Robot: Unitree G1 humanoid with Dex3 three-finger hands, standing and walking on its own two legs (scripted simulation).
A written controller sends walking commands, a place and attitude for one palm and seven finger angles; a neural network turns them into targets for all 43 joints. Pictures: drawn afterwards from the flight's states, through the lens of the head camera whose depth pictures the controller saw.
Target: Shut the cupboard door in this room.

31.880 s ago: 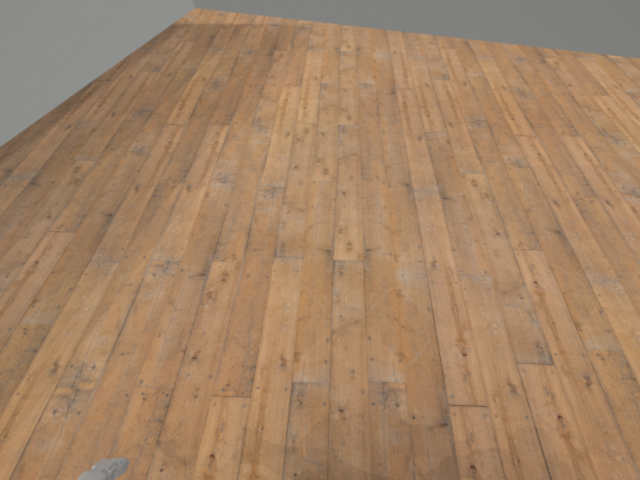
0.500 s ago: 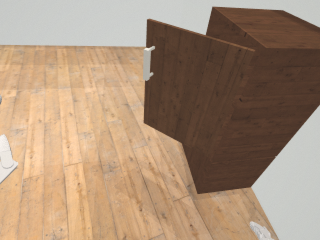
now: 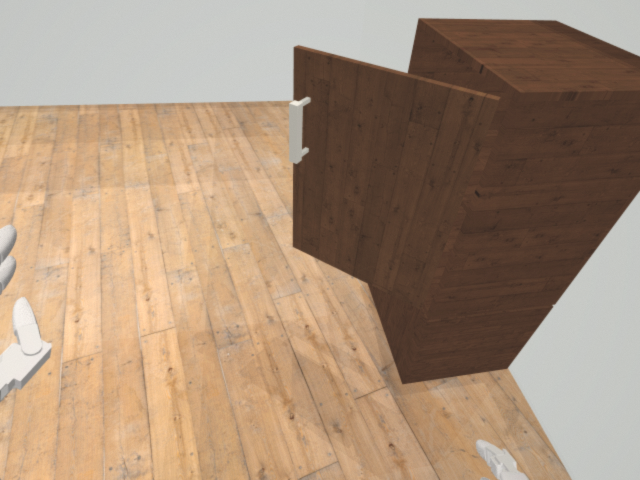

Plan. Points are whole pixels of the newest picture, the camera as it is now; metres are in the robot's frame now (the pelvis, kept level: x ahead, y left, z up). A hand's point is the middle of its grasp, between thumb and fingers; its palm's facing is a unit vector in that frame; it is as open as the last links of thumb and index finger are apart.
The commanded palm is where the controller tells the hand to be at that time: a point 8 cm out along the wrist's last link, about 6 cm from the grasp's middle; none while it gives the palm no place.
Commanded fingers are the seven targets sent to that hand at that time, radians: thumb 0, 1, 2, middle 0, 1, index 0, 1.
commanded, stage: stop stepping back and stand still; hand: left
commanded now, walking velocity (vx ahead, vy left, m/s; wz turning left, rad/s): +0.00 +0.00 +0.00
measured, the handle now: (300, 130) +0.85 +0.10 +0.05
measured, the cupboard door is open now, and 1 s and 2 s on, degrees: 48 48 48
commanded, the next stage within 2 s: let the arm hang, fingers relaxed in 0.02 s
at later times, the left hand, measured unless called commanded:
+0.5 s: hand out of the picture +0.00 +0.17 -0.19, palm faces +0.06 -0.99 -0.15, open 7.0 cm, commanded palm none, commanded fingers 0.00 0.90 0.90 -0.20 -0.30 -0.20 -0.30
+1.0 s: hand out of the picture -0.04 +0.15 -0.18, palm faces +0.07 -0.98 -0.16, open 7.4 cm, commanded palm none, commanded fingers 0.00 0.90 0.90 -0.20 -0.30 -0.20 -0.30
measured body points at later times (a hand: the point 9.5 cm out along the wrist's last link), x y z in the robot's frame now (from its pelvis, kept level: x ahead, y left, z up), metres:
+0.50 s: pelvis +0.00 -0.01 -0.01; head +0.02 +0.03 +0.44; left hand +0.00 +0.22 -0.18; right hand +0.02 -0.26 -0.14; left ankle +0.09 +0.07 -0.74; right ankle -0.05 -0.11 -0.74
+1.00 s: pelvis +0.02 +0.00 +0.00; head +0.00 +0.00 +0.45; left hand -0.04 +0.20 -0.16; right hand +0.02 -0.23 -0.16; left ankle +0.09 +0.07 -0.74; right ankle -0.04 -0.11 -0.74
